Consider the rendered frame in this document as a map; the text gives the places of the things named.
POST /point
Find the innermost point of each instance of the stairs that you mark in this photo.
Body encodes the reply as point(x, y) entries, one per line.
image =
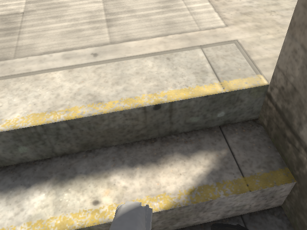
point(195, 162)

